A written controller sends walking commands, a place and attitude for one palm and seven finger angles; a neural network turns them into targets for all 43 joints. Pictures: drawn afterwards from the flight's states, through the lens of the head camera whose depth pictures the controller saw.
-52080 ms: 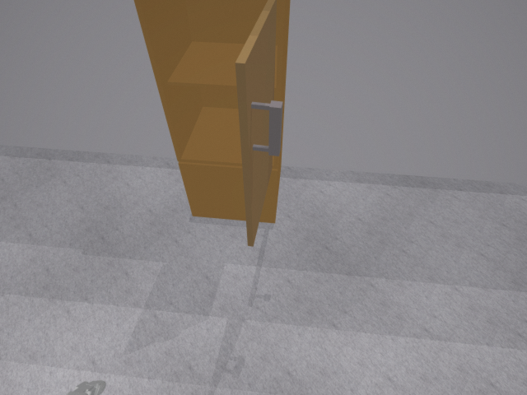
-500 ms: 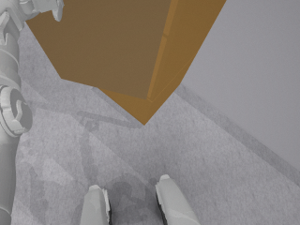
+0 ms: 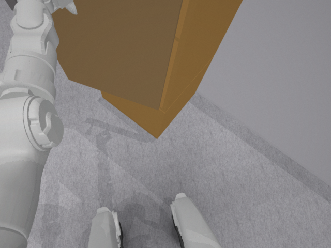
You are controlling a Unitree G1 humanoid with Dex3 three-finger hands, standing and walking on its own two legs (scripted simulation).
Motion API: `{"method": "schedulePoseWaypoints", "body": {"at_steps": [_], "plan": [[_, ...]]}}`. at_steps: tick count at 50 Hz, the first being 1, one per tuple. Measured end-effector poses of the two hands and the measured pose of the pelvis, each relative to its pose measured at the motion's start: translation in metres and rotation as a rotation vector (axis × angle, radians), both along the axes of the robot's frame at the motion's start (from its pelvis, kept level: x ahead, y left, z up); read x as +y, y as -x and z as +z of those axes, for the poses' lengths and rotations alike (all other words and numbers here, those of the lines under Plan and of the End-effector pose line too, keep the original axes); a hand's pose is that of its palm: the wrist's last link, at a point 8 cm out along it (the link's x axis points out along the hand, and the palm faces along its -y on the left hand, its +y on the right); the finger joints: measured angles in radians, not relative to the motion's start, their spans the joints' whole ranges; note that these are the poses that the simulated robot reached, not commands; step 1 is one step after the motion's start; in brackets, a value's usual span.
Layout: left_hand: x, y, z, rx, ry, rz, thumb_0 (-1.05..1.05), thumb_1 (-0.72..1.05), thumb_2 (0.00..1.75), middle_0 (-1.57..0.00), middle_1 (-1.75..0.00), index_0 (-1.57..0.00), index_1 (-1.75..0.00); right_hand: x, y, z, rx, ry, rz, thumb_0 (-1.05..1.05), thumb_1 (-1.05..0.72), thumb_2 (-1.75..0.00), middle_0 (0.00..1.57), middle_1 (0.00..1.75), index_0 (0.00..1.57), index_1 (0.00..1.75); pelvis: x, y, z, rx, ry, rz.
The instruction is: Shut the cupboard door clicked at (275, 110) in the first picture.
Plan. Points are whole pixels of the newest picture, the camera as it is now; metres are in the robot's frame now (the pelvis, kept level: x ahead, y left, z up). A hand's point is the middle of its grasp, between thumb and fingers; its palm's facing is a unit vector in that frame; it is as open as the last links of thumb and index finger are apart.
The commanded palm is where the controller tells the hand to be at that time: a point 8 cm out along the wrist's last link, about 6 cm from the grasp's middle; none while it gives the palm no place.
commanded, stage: pull the fist back off the door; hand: left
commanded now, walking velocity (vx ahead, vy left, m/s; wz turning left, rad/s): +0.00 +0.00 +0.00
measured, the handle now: out of the picture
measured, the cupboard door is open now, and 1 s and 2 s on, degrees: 19 19 19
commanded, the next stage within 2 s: draw the hand back to the body in 0.58 s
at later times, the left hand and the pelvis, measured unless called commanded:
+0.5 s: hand (69, 24) +0.54 +0.08 +0.14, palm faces -0.02 -1.00 -0.01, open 3.1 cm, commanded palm +0.52 +0.12 +0.15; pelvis +0.04 -0.01 +0.05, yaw +1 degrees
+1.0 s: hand (40, 47) +0.47 +0.12 +0.17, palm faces +0.01 -1.00 -0.03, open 3.1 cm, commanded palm +0.42 +0.16 +0.19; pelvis +0.04 -0.02 +0.07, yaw +0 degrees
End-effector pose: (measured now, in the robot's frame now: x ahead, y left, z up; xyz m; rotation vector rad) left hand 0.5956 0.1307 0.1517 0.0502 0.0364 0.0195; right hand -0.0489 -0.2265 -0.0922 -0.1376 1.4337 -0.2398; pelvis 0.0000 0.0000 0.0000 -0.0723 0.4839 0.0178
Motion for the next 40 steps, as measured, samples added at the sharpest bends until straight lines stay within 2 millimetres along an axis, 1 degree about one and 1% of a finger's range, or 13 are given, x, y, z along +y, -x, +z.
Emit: {"method": "schedulePoseWaypoints", "body": {"at_steps": [3,6,9,11,16,22,27,30,33,35,38,40], "plan": [[-0.001,0.002,-0.001,0.022,0.021,-0.028,0.0,0.89,0.92,-1.3,-1.5,-1.3,-1.5,0.003,0.006,0.006,0.023,-0.015,-0.024,0.01,-0.9,-0.9,0.2,0.3,0.2,0.3,0.0,-0.003,0.007,-0.013,-0.006,-0.007],[0.0,0.008,-0.002,0.029,0.033,-0.036,0.01,0.9,0.92,-1.3,-1.5,-1.3,-1.5,0.001,0.007,0.013,0.037,-0.023,-0.032,0.01,-0.9,-0.9,0.2,0.3,0.2,0.3,-0.001,-0.008,0.016,-0.03,-0.013,-0.015],[0.002,0.016,-0.003,0.02,0.037,-0.029,0.01,0.9,0.91,-1.3,-1.5,-1.3,-1.5,-0.004,0.004,0.02,0.04,-0.021,-0.027,0.01,-0.9,-0.9,0.2,0.3,0.2,0.3,-0.002,-0.014,0.024,-0.049,-0.02,-0.018],[0.003,0.023,-0.003,0.008,0.042,-0.024,0.01,0.9,0.91,-1.3,-1.5,-1.3,-1.5,-0.01,-0.002,0.024,0.034,-0.014,-0.021,0.01,-0.9,-0.9,0.2,0.3,0.2,0.3,-0.003,-0.018,0.029,-0.063,-0.023,-0.019],[0.008,0.042,-0.004,-0.009,0.037,-0.024,0.01,0.9,0.91,-1.3,-1.5,-1.3,-1.5,-0.028,-0.029,0.032,-0.017,0.016,-0.001,0.01,-0.9,-0.9,0.2,0.3,0.2,0.3,-0.006,-0.028,0.038,-0.102,-0.031,-0.016],[0.008,0.065,-0.008,-0.011,0.042,-0.034,0.01,0.9,0.9,-1.3,-1.5,-1.3,-1.5,-0.046,-0.077,0.036,-0.12,0.048,0.04,0.01,-0.9,-0.9,0.2,0.3,0.2,0.3,-0.009,-0.035,0.045,-0.144,-0.037,-0.005],[0.003,0.079,-0.008,-0.02,0.037,-0.044,0.02,0.9,0.9,-1.3,-1.5,-1.3,-1.5,-0.051,-0.116,0.035,-0.212,0.053,0.074,0.01,-0.91,-0.9,0.2,0.3,0.2,0.3,-0.012,-0.037,0.047,-0.167,-0.044,0.003],[0.0,0.083,-0.006,-0.025,0.034,-0.042,0.02,0.9,0.9,-1.31,-1.5,-1.3,-1.5,-0.05,-0.133,0.034,-0.257,0.046,0.088,0.01,-0.91,-0.9,0.2,0.3,0.2,0.3,-0.014,-0.037,0.048,-0.176,-0.048,0.005],[-0.002,0.085,-0.003,-0.03,0.032,-0.039,0.02,0.9,0.9,-1.31,-1.5,-1.3,-1.5,-0.048,-0.144,0.032,-0.285,0.034,0.094,0.01,-0.91,-0.9,0.2,0.3,0.2,0.3,-0.016,-0.037,0.048,-0.183,-0.053,0.005],[-0.003,0.085,0.0,-0.031,0.027,-0.039,0.02,0.9,0.9,-1.31,-1.5,-1.3,-1.5,-0.046,-0.146,0.03,-0.295,0.024,0.095,0.01,-0.91,-0.9,0.2,0.3,0.2,0.3,-0.017,-0.036,0.047,-0.185,-0.056,0.005],[-0.002,0.086,0.002,-0.029,0.031,-0.037,0.02,0.9,0.9,-1.31,-1.5,-1.3,-1.5,-0.043,-0.143,0.028,-0.292,0.011,0.089,0.01,-0.91,-0.9,0.2,0.3,0.2,0.3,-0.019,-0.034,0.048,-0.188,-0.059,0.003],[0.002,0.089,0.005,-0.038,0.039,-0.03,0.02,0.9,0.9,-1.3,-1.5,-1.3,-1.5,-0.042,-0.139,0.028,-0.286,0.003,0.075,0.01,-0.91,-0.9,0.2,0.3,0.2,0.3,-0.019,-0.034,0.049,-0.193,-0.062,-0.005]]}}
